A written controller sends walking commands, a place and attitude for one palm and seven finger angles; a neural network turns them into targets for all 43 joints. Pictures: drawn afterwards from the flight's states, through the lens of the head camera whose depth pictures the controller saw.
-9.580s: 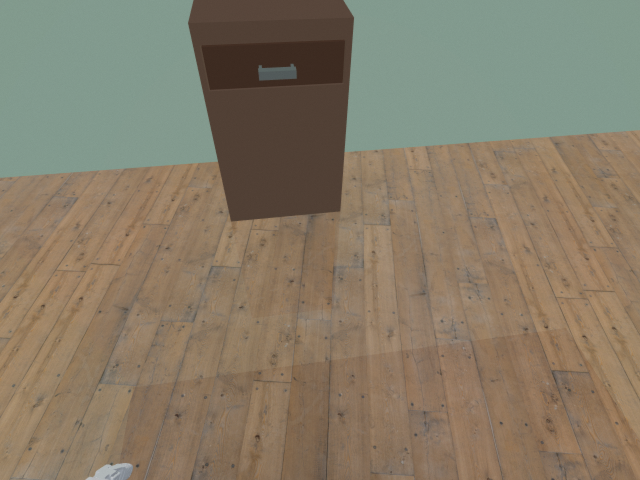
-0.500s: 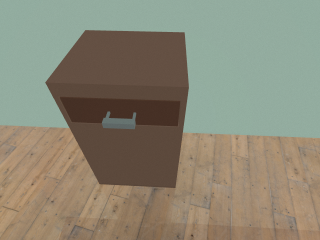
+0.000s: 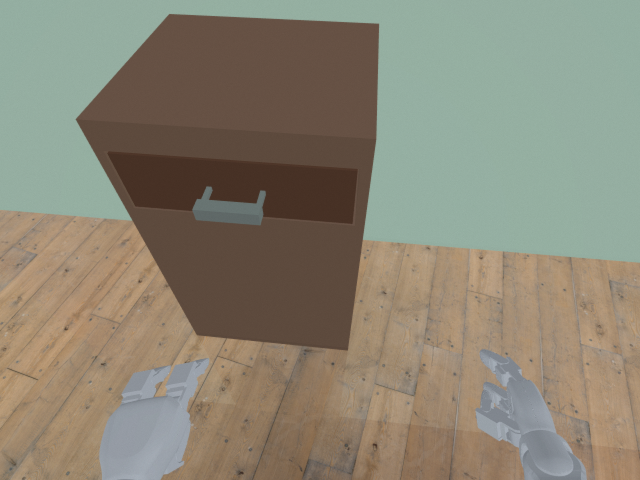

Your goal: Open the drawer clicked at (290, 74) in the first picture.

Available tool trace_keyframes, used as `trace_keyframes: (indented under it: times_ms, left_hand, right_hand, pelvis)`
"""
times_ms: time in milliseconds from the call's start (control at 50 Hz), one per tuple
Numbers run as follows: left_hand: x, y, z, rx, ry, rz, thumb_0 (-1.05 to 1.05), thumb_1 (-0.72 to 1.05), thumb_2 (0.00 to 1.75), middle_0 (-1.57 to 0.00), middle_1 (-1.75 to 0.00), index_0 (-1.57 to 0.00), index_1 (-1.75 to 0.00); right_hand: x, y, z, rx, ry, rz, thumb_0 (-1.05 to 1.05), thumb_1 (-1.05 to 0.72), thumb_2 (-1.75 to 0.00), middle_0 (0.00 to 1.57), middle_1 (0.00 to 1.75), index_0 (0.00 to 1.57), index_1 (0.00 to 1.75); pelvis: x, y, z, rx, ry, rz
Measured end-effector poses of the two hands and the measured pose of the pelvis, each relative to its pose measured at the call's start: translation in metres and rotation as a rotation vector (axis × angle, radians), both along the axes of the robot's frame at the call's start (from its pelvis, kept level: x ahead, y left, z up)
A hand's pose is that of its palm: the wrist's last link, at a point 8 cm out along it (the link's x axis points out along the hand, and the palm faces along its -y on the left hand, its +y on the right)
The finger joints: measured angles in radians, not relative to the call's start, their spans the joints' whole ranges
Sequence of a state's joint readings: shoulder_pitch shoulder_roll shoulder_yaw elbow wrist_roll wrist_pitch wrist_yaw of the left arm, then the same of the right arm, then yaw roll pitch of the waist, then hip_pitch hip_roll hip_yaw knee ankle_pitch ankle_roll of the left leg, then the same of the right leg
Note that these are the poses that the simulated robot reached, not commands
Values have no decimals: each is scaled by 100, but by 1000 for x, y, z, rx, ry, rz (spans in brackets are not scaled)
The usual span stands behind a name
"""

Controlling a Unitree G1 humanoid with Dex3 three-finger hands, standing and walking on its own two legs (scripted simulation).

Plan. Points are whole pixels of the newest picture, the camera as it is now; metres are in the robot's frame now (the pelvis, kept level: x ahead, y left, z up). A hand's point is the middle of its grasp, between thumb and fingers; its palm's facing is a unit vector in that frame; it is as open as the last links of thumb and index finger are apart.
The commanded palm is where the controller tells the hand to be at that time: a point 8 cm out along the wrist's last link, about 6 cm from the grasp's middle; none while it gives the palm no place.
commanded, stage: raise the hand with hooked fingers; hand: left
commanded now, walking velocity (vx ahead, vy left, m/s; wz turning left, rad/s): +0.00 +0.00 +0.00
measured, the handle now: (231, 202) +0.56 +0.25 -0.05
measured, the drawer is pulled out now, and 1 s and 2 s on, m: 0.00 0.00 0.00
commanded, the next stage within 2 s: move the hooked fingers above the handle in 1.46 s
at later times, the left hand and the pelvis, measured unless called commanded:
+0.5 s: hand (165, 346) +0.25 +0.23 +0.02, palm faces -0.08 -0.10 -0.99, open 11.6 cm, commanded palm +0.23 +0.25 +0.09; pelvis +0.02 +0.00 +0.01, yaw -1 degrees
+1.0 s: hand (125, 257) +0.32 +0.29 +0.10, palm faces +0.08 -0.05 -1.00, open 13.7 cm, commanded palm +0.29 +0.28 +0.15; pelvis +0.02 +0.05 +0.02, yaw +0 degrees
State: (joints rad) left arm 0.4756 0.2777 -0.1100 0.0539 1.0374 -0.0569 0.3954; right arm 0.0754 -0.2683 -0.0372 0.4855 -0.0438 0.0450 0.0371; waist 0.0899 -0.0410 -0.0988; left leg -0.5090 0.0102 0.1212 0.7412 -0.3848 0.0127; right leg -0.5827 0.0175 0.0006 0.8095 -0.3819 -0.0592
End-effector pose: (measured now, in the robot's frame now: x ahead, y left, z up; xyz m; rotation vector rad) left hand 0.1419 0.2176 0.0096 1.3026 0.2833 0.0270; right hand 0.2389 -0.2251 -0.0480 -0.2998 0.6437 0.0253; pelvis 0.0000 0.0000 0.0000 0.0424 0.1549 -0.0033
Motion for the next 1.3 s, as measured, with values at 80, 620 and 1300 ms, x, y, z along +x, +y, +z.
trace_keyframes:
  times_ms: [80,620,1300]
  left_hand:
    - [-24,16,-3,133,-6,36,0,49,72,-25,-56,-25,-56]
    - [106,36,85,194,-264,-107,0,-14,46,-30,-97,-30,-97]
    - [151,66,135,173,-136,-169,0,-48,30,-32,-120,-32,-120]
  right_hand:
    - [25,10,-11,-28,18,82,1,-90,-90,20,30,19,29]
    - [-67,-27,-53,-34,291,-202,2,-90,-90,20,30,19,29]
    - [-70,51,-31,52,297,-108,1,-90,-90,21,30,20,29]
  pelvis:
    - [1,-12,-10,-5,22,39]
    - [22,12,6,-25,10,-15]
    - [10,47,29,-48,-114,2]
